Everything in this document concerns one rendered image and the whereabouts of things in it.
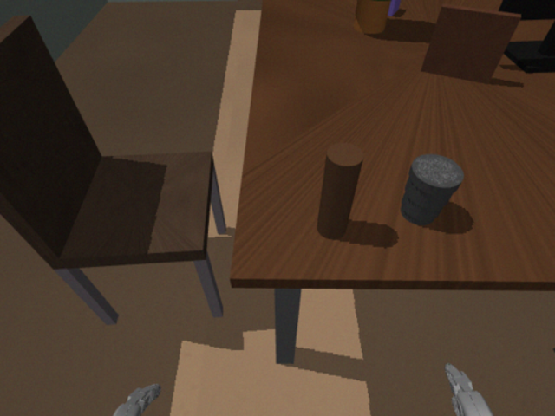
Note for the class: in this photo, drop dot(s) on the table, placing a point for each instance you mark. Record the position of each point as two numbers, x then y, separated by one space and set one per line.
317 82

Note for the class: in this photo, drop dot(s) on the chair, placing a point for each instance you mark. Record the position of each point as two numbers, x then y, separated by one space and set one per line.
77 209

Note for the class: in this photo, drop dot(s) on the left robot hand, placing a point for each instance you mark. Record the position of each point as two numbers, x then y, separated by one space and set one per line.
138 401

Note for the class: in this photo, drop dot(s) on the right robot hand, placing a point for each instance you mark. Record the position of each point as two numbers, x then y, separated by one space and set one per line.
466 401

